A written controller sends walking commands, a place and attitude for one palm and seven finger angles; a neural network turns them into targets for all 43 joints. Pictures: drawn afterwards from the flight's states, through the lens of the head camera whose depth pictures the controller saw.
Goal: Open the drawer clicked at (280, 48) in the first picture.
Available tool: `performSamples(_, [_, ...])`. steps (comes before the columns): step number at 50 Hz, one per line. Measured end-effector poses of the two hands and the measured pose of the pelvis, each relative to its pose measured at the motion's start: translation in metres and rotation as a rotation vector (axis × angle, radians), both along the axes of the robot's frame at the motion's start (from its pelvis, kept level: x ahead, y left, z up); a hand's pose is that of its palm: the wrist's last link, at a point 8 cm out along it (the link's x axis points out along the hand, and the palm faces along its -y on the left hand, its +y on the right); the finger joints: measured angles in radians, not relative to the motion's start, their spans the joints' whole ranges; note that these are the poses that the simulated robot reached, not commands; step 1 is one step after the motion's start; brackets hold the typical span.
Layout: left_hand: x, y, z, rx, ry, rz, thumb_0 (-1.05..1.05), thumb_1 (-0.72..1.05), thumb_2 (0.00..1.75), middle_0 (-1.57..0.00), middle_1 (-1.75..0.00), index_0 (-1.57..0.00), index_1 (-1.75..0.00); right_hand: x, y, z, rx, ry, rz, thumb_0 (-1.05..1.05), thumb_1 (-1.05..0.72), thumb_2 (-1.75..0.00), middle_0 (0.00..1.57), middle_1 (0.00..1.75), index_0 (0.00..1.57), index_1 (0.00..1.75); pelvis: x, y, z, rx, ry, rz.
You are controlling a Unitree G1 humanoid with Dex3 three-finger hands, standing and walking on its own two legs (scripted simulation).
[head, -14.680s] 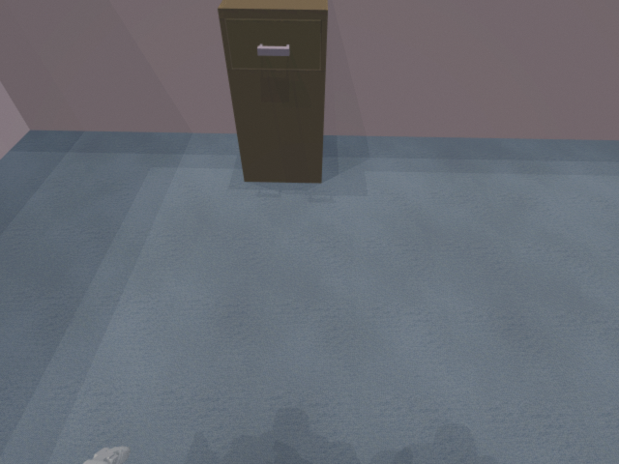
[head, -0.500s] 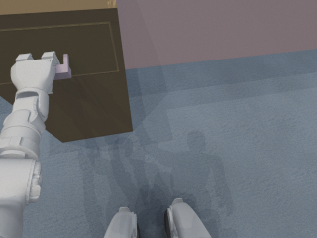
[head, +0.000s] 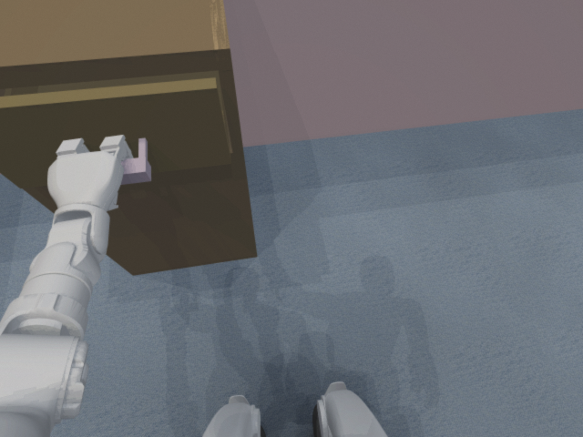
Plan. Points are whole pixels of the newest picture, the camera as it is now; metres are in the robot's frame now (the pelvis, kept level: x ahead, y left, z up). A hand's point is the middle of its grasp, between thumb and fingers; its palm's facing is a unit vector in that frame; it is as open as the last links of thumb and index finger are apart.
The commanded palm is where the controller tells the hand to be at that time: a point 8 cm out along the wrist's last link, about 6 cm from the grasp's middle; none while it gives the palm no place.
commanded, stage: pull the drawer open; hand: left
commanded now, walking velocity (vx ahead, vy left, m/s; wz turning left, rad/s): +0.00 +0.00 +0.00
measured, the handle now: (106, 161) +0.51 +0.26 -0.01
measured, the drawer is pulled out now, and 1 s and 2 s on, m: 0.03 0.16 0.26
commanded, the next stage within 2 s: none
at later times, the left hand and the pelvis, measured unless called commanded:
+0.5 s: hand (104, 239) +0.39 +0.25 -0.03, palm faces -0.03 -0.05 -1.00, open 5.8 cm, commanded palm +0.36 +0.25 +0.02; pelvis +0.01 +0.00 +0.01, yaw +1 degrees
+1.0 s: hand (102, 282) +0.33 +0.24 -0.03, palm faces -0.03 -0.05 -1.00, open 5.8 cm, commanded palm +0.30 +0.25 +0.02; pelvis +0.00 -0.01 +0.02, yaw +1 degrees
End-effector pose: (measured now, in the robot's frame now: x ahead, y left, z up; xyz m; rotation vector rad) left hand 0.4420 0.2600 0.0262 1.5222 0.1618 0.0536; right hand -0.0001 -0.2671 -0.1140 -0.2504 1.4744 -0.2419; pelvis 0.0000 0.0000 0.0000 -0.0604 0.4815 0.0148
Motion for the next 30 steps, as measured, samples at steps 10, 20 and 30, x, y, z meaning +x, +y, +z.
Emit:
performSamples(10, [-0.026,-0.003,-0.001,-0.002,-0.016,-0.003,0.01,0.67,0.78,-0.32,-1.35,-0.4,-1.35,0.049,-0.001,0.0,0.012,-0.09,0.045,0.01,-0.9,-0.9,0.2,0.3,0.2,0.3,0.008,-0.002,0.006,0.009,-0.029,0.003])
performSamples(20, [-0.054,-0.007,-0.001,-0.003,-0.024,-0.003,0.01,0.67,0.79,-0.31,-1.34,-0.4,-1.35,0.085,-0.002,0.005,0.016,-0.179,0.074,0.01,-0.9,-0.9,0.2,0.3,0.2,0.3,0.01,-0.003,0.011,0.017,-0.055,0.003])
performSamples(30, [-0.082,-0.011,-0.002,0.008,-0.039,0.002,0.01,0.67,0.82,-0.31,-1.34,-0.4,-1.35,0.094,0.001,0.005,0.028,-0.21,0.088,0.01,-0.9,-0.9,0.2,0.3,0.2,0.3,0.007,-0.006,0.013,0.022,-0.082,0.01])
